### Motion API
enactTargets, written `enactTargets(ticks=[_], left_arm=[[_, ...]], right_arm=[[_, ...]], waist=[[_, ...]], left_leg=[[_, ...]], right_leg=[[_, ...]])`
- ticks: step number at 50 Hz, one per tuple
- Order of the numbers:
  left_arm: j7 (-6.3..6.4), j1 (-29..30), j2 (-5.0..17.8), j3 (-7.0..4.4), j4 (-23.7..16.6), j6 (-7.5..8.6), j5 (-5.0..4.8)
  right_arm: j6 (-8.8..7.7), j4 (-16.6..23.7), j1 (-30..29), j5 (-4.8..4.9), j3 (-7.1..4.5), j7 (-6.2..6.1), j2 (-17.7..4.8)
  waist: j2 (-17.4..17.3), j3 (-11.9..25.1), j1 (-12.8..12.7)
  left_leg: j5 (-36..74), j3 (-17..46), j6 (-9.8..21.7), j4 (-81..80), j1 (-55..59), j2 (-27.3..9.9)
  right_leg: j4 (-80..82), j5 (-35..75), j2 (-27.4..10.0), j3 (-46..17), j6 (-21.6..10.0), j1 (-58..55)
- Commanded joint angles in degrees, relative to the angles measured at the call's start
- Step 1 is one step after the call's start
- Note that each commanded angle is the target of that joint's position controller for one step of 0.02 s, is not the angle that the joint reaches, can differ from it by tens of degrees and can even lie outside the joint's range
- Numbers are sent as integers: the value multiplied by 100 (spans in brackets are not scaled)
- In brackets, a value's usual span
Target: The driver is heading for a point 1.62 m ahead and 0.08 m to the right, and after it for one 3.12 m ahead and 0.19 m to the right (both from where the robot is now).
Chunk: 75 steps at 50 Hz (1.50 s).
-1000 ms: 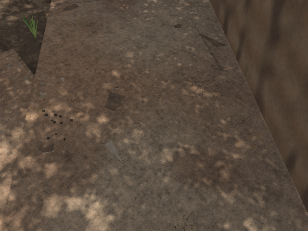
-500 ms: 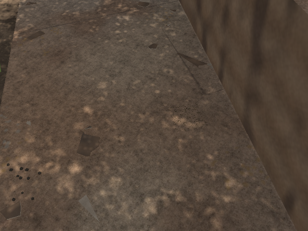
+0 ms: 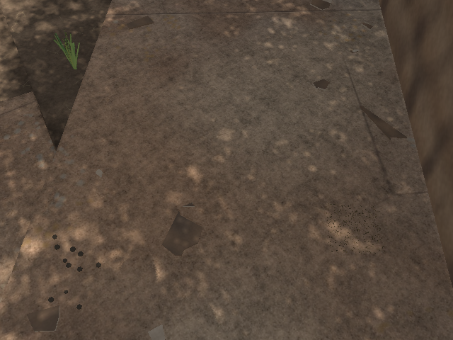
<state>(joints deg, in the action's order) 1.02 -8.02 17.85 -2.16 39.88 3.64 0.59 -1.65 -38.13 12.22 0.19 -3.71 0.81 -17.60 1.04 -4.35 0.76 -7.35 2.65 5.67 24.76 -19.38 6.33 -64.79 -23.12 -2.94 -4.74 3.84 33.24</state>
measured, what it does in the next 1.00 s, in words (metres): walks ahead: right foot, then left foot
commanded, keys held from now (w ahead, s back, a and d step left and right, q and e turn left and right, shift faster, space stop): q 0.22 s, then e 0.78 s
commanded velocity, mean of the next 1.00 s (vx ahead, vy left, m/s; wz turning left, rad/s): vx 0.05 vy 0.00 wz -0.07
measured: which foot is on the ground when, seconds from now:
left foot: down 0.00-0.26, up 0.28-0.58, down 0.60-1.00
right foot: up 0.00-0.24, down 0.26-0.62, up 0.64-0.98, down 1.00-1.00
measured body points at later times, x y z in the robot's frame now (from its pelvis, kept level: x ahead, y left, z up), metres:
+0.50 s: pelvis +0.11 -0.05 +0.00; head +0.15 -0.06 +0.45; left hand +0.20 +0.23 -0.10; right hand +0.31 -0.29 -0.11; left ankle +0.06 +0.10 -0.71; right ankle +0.19 -0.15 -0.74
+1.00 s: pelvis +0.12 -0.06 -0.01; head +0.15 -0.07 +0.44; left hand +0.33 +0.19 -0.09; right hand +0.18 -0.37 -0.12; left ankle +0.08 +0.09 -0.74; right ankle +0.11 -0.17 -0.74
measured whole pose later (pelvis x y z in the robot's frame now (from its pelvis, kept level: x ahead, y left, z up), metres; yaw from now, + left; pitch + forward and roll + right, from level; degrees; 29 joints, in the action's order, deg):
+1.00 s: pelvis +0.12 -0.06 -0.01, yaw -9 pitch +1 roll +0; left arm -1.2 -7.4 18.1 -3.9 37.1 -3.4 -1.3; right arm 0.9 -44.8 10.2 1.2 -4.1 -1.6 -17.8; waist -0.5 -3.8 1.5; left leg -20.9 -5.7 -2.4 31.0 -10.0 -5.2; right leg -31.9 -13.2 -0.2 1.6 0.4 17.0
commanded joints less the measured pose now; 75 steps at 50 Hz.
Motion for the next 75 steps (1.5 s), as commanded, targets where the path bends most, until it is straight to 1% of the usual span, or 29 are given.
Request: enactTargets(ticks=[1,8,12,13,14,15,16,18,23,29,30,32,33,34,36,42,47,49,50,51,52,53,55,60,65,70,72,73,75], left_arm=[[96,-632,391,-112,-157,-82,34],[-1,252,420,-117,-377,-128,-44],[-51,-256,612,-236,-194,44,-17],[-30,-325,865,-267,-197,79,99],[-8,18,1113,-284,-287,42,286],[-36,-223,567,-160,-157,37,315],[-96,-41,301,-56,-211,58,204],[-178,142,296,-39,-144,9,25],[-72,-72,912,-285,-95,-229,-104],[47,97,869,-358,-103,-391,-290],[78,55,781,-342,-105,-417,-288],[67,191,472,-275,-370,-403,-203],[68,-45,827,-402,-239,-386,-117],[54,-270,970,-496,-92,-409,-147],[78,-482,759,-479,44,-543,-146],[-126,305,391,-267,-485,-580,-224],[-252,120,582,-333,-616,-647,-209],[-224,-345,681,-427,-502,-676,-168],[-143,-683,1053,-563,-482,-675,-175],[-44,-785,1767,-678,-639,-655,-109],[-119,-960,1439,-571,-634,-511,25],[-158,-642,1319,-524,-637,-405,61],[-86,-15,817,-374,-635,-352,-95],[29,197,246,-89,-331,-312,94],[44,157,755,-211,-15,-337,101],[122,305,859,-296,84,-451,-87],[145,87,643,-290,90,-434,-70],[152,272,437,-266,-85,-418,40],[152,858,385,-284,-245,-437,1]], right_arm=[[3,373,-147,-1,-266,-123,-929],[339,344,-90,79,-262,-295,-910],[376,417,-387,112,-183,-333,-712],[349,410,-80,16,-78,-328,-371],[319,311,651,-54,-24,-340,-173],[333,258,696,-111,-67,-355,-493],[385,135,605,-84,-136,-364,-765],[508,-33,289,-117,-141,-382,-652],[453,-110,-142,41,-93,-389,-397],[305,-380,178,78,-165,-347,-432],[279,-421,278,38,-212,-339,-591],[248,-404,157,-210,-351,-286,-1195],[187,-215,-215,-296,-259,-285,-867],[144,-143,-433,-259,-180,-317,-638],[82,-143,-652,-34,-145,-343,-554],[260,-345,-130,-36,-237,-401,-863],[254,-368,-256,104,-328,-284,-1143],[170,-434,-281,197,-296,-241,-1008],[103,-512,37,72,-250,-204,-825],[72,-220,-34,-307,-62,-173,-315],[65,-104,-487,-189,-131,-207,-582],[100,-104,-632,-41,-197,-234,-774],[204,-347,-335,-23,-235,-326,-825],[279,-564,42,-9,-92,-315,-412],[243,-446,-263,39,-80,-240,-677],[202,-462,109,18,-71,-183,-573],[206,-361,149,5,-163,-187,-967],[214,-395,226,66,-279,-204,-1328],[108,-355,484,-105,-234,-205,-1129]], waist=[[-452,1058,-285],[-795,1199,23],[-1006,1099,-356],[-488,1354,-183],[919,1252,333],[1398,1471,198],[928,1323,129],[527,1012,88],[988,835,-152],[1015,987,83],[829,1049,82],[-1481,605,-53],[-1345,578,-43],[-954,597,-182],[-758,481,-265],[-1049,526,218],[-1139,577,109],[-874,699,-186],[-68,1009,-261],[1722,1208,-104],[1049,1679,-544],[636,1216,-428],[309,898,-134],[621,921,16],[672,371,-255],[373,436,17],[-334,587,-75],[-1358,626,-181],[-1442,612,319]], left_leg=[[3922,1008,1038,-454,361,-1322],[1943,1735,597,-43,605,-1235],[1267,2131,223,610,909,-1038],[359,1773,-55,1291,605,-712],[-2246,1029,-439,2111,-355,179],[-3218,1019,-756,2847,-479,7],[-3037,1079,-890,3273,-450,-210],[-2560,745,-1104,3061,-470,-478],[-1882,206,-1163,1426,71,-242],[-661,108,-749,-290,1010,-247],[-354,250,-579,-414,1532,-582],[658,1996,573,-909,1447,-2264],[1583,2168,973,-901,1291,-2777],[1992,1799,888,-772,1265,-2630],[2430,1101,578,-493,1555,-2252],[2705,361,646,-433,2103,-2172],[2590,59,487,-130,1700,-2320],[2111,-305,87,636,1266,-2082],[1090,-743,-392,1702,444,-1708],[-3019,-927,-980,3473,-1344,-858],[-3519,40,-1031,4370,-1542,-620],[-3141,197,-1005,4671,-1634,-762],[-2287,177,-994,4324,-1531,-1007],[-1338,7,-1137,2923,-270,-1035],[-1459,-191,-1011,1658,86,-978],[-861,-390,-715,731,292,-864],[1400,400,-284,181,739,-1301],[1806,1541,401,-145,902,-1950],[1948,2580,1298,-772,1388,-2638]], right_leg=[[814,541,155,180,247,-312],[2503,1315,467,-94,218,-653],[4222,2180,351,-109,-141,-1536],[4320,3455,-508,-744,-447,-2338],[4221,5452,-1510,-2043,-1323,-2975],[4436,5163,-1987,-3054,-2028,-2820],[4386,4569,-1725,-2717,-2009,-2709],[4379,3453,-1093,-1949,-1551,-2472],[4473,2711,-518,-1765,-1383,-2447],[4447,2002,-379,-2122,-1207,-2180],[4258,1685,-226,-1956,-1001,-1720],[2658,-247,915,-328,-435,-272],[1255,-1121,730,-296,-212,-166],[527,-1007,673,-360,-158,-161],[-2,-460,573,-340,19,173],[1381,46,209,353,233,-29],[2770,378,279,821,-97,-1151],[3967,1460,465,880,-436,-2149],[4247,3109,71,106,-738,-3292],[3994,5903,-1615,-2152,-1766,-4254],[4268,5419,-2067,-2702,-2619,-3792],[4395,4845,-1726,-2166,-2431,-3445],[4427,3840,-1203,-1292,-1814,-2997],[4691,2950,-726,-338,-1624,-2297],[4939,1087,-986,-660,-1710,-2032],[4334,2433,-1135,-569,-1559,-2403],[3441,1975,-561,70,-992,-2173],[2615,1134,330,877,-498,-1573],[671,-1389,726,300,-260,-366]])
